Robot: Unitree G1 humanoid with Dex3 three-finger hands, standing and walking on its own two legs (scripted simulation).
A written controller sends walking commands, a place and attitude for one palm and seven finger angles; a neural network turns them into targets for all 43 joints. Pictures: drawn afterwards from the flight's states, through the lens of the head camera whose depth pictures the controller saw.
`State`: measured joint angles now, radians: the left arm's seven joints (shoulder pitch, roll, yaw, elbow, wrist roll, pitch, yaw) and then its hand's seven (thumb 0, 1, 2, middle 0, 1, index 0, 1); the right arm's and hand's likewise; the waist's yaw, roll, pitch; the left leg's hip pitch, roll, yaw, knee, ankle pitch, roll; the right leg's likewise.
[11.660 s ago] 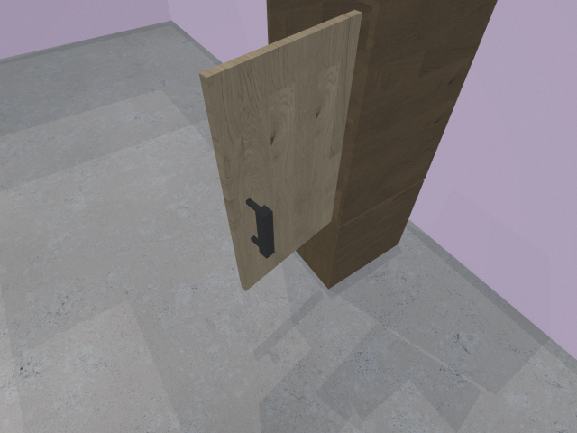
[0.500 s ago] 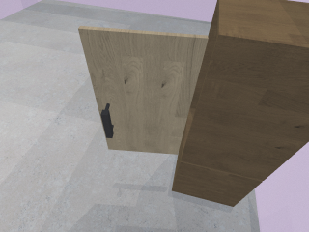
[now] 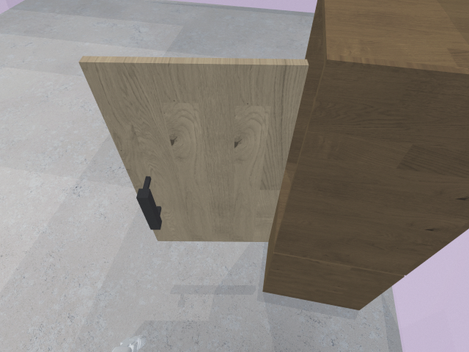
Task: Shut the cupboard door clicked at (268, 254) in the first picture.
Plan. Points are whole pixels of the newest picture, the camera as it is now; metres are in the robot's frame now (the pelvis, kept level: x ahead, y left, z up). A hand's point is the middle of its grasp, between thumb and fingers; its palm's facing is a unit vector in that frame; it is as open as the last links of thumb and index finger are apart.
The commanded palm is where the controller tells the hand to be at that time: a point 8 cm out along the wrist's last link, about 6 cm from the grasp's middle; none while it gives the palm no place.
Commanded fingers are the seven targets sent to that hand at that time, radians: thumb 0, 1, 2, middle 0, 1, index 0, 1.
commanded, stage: come to a stop and stand still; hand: left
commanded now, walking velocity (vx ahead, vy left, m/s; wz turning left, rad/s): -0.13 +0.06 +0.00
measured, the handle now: (152, 203) +0.45 +0.20 -0.09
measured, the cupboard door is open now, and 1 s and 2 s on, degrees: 100 100 100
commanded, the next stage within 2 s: look again from close up in 1.14 s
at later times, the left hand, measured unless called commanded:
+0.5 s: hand out of the picture -0.04 +0.21 -0.17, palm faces +0.06 -0.97 -0.24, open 7.3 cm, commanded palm none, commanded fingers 0.00 0.90 0.90 -0.20 -0.30 -0.20 -0.30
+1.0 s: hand out of the picture +0.02 +0.18 -0.16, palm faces +0.02 -0.97 -0.23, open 7.3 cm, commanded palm none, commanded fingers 0.00 0.90 0.90 -0.20 -0.30 -0.20 -0.30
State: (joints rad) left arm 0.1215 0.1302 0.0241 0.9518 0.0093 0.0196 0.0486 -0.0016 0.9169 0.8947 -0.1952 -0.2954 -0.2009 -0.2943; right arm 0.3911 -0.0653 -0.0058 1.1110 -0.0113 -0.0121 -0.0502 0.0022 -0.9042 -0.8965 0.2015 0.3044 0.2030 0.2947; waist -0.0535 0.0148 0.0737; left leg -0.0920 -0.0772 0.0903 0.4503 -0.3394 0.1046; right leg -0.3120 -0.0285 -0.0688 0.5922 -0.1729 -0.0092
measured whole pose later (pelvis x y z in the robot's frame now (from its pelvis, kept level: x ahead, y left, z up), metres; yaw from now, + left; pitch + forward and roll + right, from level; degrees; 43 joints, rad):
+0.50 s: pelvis -0.03 +0.01 +0.00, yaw +0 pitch -3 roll +1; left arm 0.33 0.21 0.03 1.05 0.02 0.03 0.02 0.00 0.92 0.89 -0.19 -0.30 -0.20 -0.29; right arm 0.23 -0.17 -0.02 1.04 -0.02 0.02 -0.01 0.00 -0.91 -0.90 0.20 0.30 0.20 0.29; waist 0.03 -0.01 0.04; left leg -0.19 0.02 0.05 0.50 -0.26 0.00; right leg -0.28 -0.05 -0.03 0.50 -0.19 0.02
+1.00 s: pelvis +0.00 +0.00 +0.00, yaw +0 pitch -1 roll +1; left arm 0.28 0.15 -0.01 1.10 0.01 -0.02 0.03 0.01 0.93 0.89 -0.20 -0.30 -0.20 -0.29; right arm 0.34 -0.13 0.03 1.09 -0.01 -0.03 -0.02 0.01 -0.91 -0.90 0.20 0.30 0.20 0.29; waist -0.01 0.04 0.02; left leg -0.15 0.02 0.04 0.45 -0.28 -0.02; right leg -0.25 -0.05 -0.04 0.51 -0.23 0.01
